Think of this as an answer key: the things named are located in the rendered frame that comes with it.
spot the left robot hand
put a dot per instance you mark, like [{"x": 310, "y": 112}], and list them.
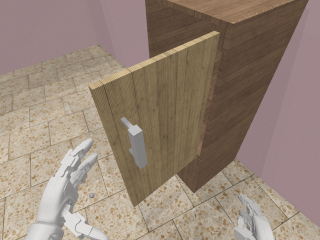
[{"x": 63, "y": 187}]

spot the cupboard door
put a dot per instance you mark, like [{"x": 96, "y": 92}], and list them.
[{"x": 166, "y": 97}]

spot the handle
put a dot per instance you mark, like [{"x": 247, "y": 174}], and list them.
[{"x": 136, "y": 137}]

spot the right robot hand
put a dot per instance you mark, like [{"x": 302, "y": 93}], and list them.
[{"x": 258, "y": 226}]

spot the left robot forearm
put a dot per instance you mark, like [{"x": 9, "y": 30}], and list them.
[{"x": 44, "y": 231}]

